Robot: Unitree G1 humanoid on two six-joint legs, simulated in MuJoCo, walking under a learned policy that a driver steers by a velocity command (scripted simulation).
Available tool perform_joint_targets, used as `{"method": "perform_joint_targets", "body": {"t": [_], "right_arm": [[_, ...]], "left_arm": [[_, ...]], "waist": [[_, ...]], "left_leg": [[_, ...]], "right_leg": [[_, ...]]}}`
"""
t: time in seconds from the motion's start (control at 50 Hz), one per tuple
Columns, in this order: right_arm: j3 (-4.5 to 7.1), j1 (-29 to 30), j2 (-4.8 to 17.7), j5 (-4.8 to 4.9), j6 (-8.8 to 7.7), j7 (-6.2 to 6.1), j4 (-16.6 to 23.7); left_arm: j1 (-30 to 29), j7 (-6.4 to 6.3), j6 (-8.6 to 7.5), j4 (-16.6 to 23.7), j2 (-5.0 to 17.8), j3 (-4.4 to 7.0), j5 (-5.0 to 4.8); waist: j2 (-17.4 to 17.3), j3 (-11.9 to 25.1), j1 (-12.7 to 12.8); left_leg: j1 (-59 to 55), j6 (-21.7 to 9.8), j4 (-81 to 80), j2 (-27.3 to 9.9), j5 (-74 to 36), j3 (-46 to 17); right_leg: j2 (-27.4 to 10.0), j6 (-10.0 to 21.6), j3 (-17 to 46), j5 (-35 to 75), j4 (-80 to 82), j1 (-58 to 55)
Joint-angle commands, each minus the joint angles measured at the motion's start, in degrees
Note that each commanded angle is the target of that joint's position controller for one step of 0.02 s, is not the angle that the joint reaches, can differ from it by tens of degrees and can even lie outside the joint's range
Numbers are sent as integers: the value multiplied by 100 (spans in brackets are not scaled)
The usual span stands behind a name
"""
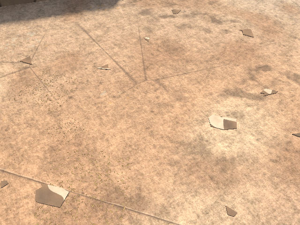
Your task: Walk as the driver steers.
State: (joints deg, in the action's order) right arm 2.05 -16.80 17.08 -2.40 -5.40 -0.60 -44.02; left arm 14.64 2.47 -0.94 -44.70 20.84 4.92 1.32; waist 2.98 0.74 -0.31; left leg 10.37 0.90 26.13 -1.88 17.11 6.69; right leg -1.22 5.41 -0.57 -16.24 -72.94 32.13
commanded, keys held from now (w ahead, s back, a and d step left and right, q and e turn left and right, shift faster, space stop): w+e+shift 0.20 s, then w+q+shift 0.80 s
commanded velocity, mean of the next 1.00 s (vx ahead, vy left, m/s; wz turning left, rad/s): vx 1.00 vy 0.00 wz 0.17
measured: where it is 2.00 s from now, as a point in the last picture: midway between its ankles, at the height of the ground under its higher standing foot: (112, 55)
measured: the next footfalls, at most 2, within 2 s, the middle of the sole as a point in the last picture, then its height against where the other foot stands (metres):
right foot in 0.24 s outside the picture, level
left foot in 0.70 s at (157, 155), level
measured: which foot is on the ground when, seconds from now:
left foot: down 0.00-0.24, up 0.26-0.68, down 0.70-1.00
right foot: up 0.00-0.22, down 0.24-0.70, up 0.72-1.00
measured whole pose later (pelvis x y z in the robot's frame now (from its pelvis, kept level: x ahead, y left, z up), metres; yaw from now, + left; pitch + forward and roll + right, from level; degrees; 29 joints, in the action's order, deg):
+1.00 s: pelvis +0.94 -0.05 +0.00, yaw +13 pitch +2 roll +0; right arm 3.9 -28.2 16.9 0.4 -3.4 0.8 -49.8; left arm -1.7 1.3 -3.7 -32.7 14.2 -3.0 2.8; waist 0.5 -1.2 -6.4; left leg -1.1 -10.1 16.6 11.1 17.5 -11.2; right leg -7.3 -2.8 5.1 -1.0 -43.1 42.7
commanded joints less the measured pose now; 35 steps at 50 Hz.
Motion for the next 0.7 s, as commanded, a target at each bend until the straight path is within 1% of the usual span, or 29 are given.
{"method": "perform_joint_targets", "body": {"t": [0.02, 0.06, 0.1, 0.12, 0.14, 0.16, 0.18, 0.2, 0.22, 0.24, 0.26, 0.28, 0.3, 0.32, 0.34, 0.36, 0.38, 0.4, 0.42, 0.46, 0.5, 0.52, 0.56, 0.6, 0.62, 0.64, 0.66, 0.68, 0.7], "right_arm": [[27, -475, 140, 131, -182, 62, -55], [43, -229, 208, 116, -229, 41, -103], [65, -166, 366, 115, -242, 4, -173], [82, -229, 490, 109, -243, -8, -214], [113, -400, 659, 113, -242, -25, -245], [156, -554, 850, 115, -208, -58, -251], [209, -559, 1065, 110, -141, -105, -224], [260, -407, 1255, 84, -45, -140, -157], [243, -223, 1276, 56, 17, -156, -84], [225, -252, 1132, 8, 64, -95, -142], [13, -539, 291, -48, 33, -26, 58], [-16, -1148, 479, 235, -8, -32, 499], [27, -396, 842, 220, -47, -53, 462], [7, -291, 778, 241, -34, -23, 409], [-24, -230, 649, 164, 30, 12, 294], [-46, -461, 525, 130, 161, 62, 133], [-50, -571, 404, 103, 309, 125, 12], [-45, -533, 319, 118, 398, 188, -7], [-37, -317, 266, 138, 436, 231, 10], [-52, 351, 160, 215, 433, 271, 196], [-84, 720, 41, 261, 355, 329, 277], [-102, 919, 13, 262, 322, 366, 321], [-144, 1279, -63, 248, 273, 440, 411], [-105, 1161, 93, 213, 272, 470, 348], [-62, 888, 240, 197, 297, 461, 272], [7, 363, 431, 201, 336, 432, 135], [120, -532, 677, 204, 367, 392, -100], [278, -1765, 958, 185, 393, 322, -458], [443, -2367, 1169, 215, 428, 215, -610]], "left_arm": [[-665, 158, 84, 824, -374, -202, 70], [-1077, 243, 72, 1074, -347, -270, 62], [-1475, 350, 62, 1230, -287, -339, 43], [-1615, 378, 62, 1264, -287, -369, 41], [-1624, 383, 57, 1241, -229, -367, 38], [-1427, 363, 52, 1153, -124, -341, 33], [-1024, 323, 47, 1033, 15, -299, 32], [-239, 269, 33, 818, 234, -207, 40], [965, 178, 14, 419, 420, -94, 106], [1582, 19, 23, 69, 628, 57, 92], [1125, -115, 58, 112, 1127, 147, 78], [898, -176, 79, 482, 1444, 208, 121], [804, -245, 78, 497, 1065, 188, 93], [524, -304, 8, 367, 790, 98, 103], [321, -297, -115, 289, 551, 29, 131], [229, -302, -259, 272, 405, -35, 132], [260, -280, -383, 145, 219, -102, 82], [244, -252, -481, 52, 160, -122, 47], [274, -215, -562, -27, 116, -122, 26], [423, -139, -665, -130, 40, -136, 4], [423, -119, -723, -165, -32, -171, -36], [475, -138, -754, -187, -52, -196, -55], [676, -204, -791, -290, 35, -216, -92], [744, -340, -753, -325, 257, -192, -72], [701, -425, -672, -299, 438, -149, -27], [580, -506, -559, -252, 608, -95, 34], [344, -553, -427, -167, 758, -41, 99], [-24, -565, -312, -29, 857, 1, 167], [-289, -476, -277, -29, 738, -5, 159]], "waist": [[-898, -339, -21], [-858, -507, 136], [-582, -723, 182], [-489, -808, 191], [-496, -713, 207], [-603, -495, 326], [-788, -234, 592], [-873, 205, 1053], [-889, 684, 1557], [-406, 820, 1666], [1033, 723, 888], [1037, 2259, 561], [-46, 1524, 797], [-378, 379, 461], [-826, 7, 219], [-905, -223, -13], [-851, -434, -190], [-684, -594, -299], [-607, -762, -273], [-337, -949, -78], [-270, -851, -5], [-274, -827, 48], [-265, -801, 154], [-7, -496, 23], [198, -239, -165], [391, 64, -495], [481, 461, -988], [393, 867, -1582], [-175, 791, -1912]], "left_leg": [[-986, -532, -1391, -1485, -2212, -943], [-688, -416, -1668, -1204, -2605, -159], [-360, -304, -1946, -949, -3019, 499], [-291, -268, -1954, -901, -3797, 753], [-443, -211, -1694, -913, -5154, 862], [-743, -162, -1230, -962, -6492, 900], [-918, -125, -569, -1075, -7393, 883], [-869, -142, 523, -1205, -7870, 813], [-297, -260, 1918, -1306, -7581, 622], [722, -292, 3956, -752, -4297, 645], [2248, -271, 6315, 30, 1287, 475], [3336, -296, 7122, 120, 1134, -853], [3731, -300, 6934, -50, 433, -908], [3700, -320, 6480, -280, 122, -856], [3287, -321, 6075, -436, 50, -1011], [2765, -300, 5751, -527, -8, -1181], [2367, -266, 5388, -636, -23, -1285], [2368, -248, 5021, -685, -58, -1341], [2598, -275, 4670, -691, -356, -1304], [2915, -373, 3823, -613, -1125, -1072], [2784, -518, 2880, -444, -2002, -613], [2623, -589, 2466, -381, -2356, -365], [2355, -755, 1632, -180, -2901, 2], [1994, -888, 1232, 243, -2900, 333], [1735, -948, 1183, 466, -2524, 427], [1249, -1011, 1240, 687, -2040, 488], [404, -1134, 1347, 855, -1546, 433], [-753, -1375, 1250, 838, -943, 81], [-1541, -1695, 774, 583, -568, -483]], "right_leg": [[-522, 2, 245, 338, 100, 1698], [-462, 21, 40, 993, 775, 1490], [-302, 122, -440, 1568, 1989, 786], [-122, 224, -729, 1688, 2455, 337], [128, 316, -982, 1727, 2699, -97], [379, 396, -1154, 1616, 2780, -475], [556, 482, -1163, 1383, 2842, -960], [695, 616, -1045, 1161, 2862, -1833], [684, 846, -544, 1083, 3165, -3278], [476, 1015, 71, 891, 3700, -4525], [-603, 915, 1486, 1529, 3429, -5008], [-1892, 1826, 4005, 713, 4619, -6195], [-1734, 1610, 4101, -582, 5530, -5363], [-1656, 1421, 3421, -668, 5818, -4143], [-1505, 1258, 2904, -404, 5916, -3201], [-1406, 1138, 2355, 83, 6042, -2413], [-1241, 959, 1880, 213, 6260, -1772], [-1114, 813, 1475, 280, 6429, -1558], [-935, 618, 996, 733, 6544, -1620], [-623, 286, 147, 1848, 6776, -1799], [-315, -8, -621, 2925, 6809, -2093], [-312, -68, -849, 3418, 6886, -2212], [-458, -205, -1089, 4336, 7019, -2715], [-614, -382, -1281, 6347, 6564, -3527], [-729, -454, -1308, 7365, 6063, -3916], [-850, -498, -1308, 8217, 5316, -4110], [-956, -489, -1283, 8631, 4114, -3999], [-999, -414, -1164, 8197, 2410, -3413], [-342, -369, -1269, 5087, -67, -2427]]}}
Velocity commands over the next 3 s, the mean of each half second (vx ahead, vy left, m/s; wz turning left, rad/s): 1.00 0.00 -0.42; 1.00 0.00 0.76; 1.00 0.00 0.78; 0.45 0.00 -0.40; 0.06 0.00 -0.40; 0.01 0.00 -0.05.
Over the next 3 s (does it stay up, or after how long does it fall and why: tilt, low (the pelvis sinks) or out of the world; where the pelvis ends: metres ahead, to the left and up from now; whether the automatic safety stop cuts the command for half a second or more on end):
stays up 1.77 0.40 0.00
